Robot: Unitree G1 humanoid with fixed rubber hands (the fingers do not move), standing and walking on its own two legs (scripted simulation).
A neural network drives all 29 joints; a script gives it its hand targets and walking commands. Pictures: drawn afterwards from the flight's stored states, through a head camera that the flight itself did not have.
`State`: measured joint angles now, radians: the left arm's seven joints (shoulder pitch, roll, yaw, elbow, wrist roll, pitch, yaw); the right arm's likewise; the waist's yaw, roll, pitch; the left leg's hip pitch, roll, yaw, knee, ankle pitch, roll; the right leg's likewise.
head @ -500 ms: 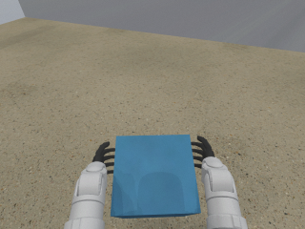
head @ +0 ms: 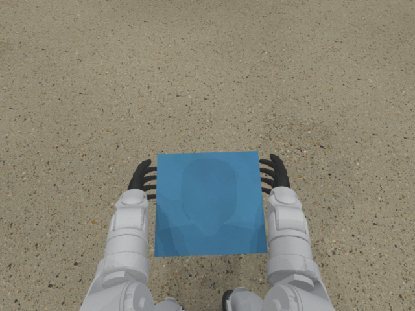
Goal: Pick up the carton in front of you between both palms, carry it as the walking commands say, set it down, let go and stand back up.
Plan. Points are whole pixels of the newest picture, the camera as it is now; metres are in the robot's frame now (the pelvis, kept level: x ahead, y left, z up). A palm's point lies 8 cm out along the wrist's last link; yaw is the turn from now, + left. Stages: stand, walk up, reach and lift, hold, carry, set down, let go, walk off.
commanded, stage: set down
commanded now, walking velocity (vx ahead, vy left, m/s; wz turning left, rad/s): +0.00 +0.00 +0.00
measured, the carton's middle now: (209, 206) +0.35 -0.02 -0.13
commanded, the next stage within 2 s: none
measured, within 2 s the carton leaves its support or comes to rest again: neither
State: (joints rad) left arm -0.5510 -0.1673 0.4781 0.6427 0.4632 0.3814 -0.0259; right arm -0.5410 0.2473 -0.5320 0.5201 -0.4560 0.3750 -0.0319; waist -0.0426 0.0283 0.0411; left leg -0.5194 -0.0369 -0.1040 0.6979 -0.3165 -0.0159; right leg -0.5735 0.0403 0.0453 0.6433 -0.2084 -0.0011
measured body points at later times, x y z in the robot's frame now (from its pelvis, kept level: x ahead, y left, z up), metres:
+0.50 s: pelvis -0.03 +0.02 -0.13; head +0.18 +0.02 +0.26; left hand +0.42 +0.13 -0.22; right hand +0.38 -0.16 -0.20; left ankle +0.02 +0.13 -0.72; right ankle +0.07 -0.12 -0.72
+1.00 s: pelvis -0.06 +0.01 -0.26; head +0.23 +0.02 +0.08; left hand +0.46 +0.12 -0.38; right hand +0.39 -0.16 -0.37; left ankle +0.02 +0.13 -0.72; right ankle +0.06 -0.12 -0.72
